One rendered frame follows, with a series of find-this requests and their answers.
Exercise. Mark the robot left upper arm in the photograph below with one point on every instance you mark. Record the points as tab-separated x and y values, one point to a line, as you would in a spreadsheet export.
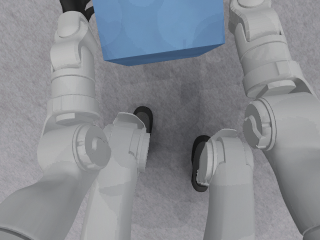
70	159

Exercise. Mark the robot left forearm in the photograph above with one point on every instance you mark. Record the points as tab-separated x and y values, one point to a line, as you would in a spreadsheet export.
73	95

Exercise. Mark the left robot hand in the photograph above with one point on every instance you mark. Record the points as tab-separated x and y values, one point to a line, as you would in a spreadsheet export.
78	6

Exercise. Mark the carton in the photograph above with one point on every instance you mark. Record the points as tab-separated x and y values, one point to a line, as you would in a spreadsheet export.
137	32

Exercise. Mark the robot right upper arm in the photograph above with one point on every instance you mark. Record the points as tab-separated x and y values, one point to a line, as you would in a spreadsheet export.
286	128

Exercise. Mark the robot right forearm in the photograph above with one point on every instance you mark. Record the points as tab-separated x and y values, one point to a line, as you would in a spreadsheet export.
263	51

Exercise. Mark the right robot thigh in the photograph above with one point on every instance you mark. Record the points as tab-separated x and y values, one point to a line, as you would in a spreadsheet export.
231	208

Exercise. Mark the left robot foot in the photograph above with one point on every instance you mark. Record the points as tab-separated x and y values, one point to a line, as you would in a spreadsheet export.
146	116

